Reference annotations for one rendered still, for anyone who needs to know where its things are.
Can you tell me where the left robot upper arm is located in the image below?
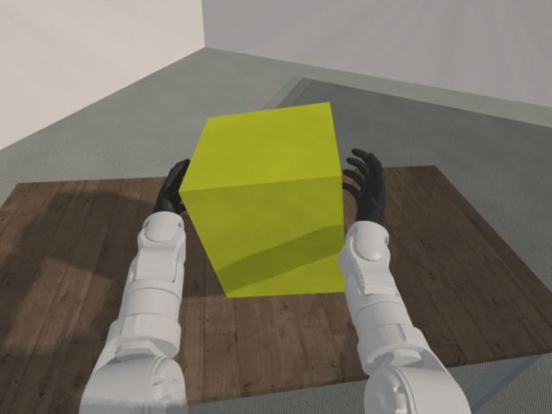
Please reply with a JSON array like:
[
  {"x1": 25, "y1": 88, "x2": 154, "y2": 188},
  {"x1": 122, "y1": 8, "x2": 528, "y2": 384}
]
[{"x1": 80, "y1": 355, "x2": 188, "y2": 414}]

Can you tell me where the table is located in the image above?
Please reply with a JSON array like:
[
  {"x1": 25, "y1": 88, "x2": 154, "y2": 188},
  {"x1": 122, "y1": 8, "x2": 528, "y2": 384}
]
[{"x1": 0, "y1": 166, "x2": 552, "y2": 414}]

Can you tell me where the carton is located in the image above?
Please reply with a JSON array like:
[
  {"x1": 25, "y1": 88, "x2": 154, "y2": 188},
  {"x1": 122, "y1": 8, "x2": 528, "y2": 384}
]
[{"x1": 179, "y1": 102, "x2": 345, "y2": 298}]

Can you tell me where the left robot forearm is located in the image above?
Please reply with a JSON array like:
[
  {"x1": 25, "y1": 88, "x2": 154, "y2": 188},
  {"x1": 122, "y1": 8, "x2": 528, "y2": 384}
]
[{"x1": 79, "y1": 211, "x2": 185, "y2": 414}]

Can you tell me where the right robot upper arm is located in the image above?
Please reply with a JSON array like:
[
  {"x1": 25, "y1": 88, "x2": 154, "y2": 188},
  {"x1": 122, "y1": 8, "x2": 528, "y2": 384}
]
[{"x1": 364, "y1": 365, "x2": 471, "y2": 414}]

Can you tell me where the right robot hand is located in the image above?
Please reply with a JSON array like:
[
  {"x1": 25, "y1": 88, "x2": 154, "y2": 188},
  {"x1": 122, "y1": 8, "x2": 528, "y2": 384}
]
[{"x1": 342, "y1": 148, "x2": 386, "y2": 227}]

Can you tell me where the left robot hand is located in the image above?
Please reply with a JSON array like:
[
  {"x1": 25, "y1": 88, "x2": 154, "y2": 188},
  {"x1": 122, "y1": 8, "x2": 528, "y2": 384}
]
[{"x1": 154, "y1": 159, "x2": 190, "y2": 215}]

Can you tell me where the right robot forearm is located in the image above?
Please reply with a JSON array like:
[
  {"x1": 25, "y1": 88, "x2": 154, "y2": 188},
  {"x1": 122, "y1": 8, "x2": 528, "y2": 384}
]
[{"x1": 338, "y1": 221, "x2": 471, "y2": 413}]

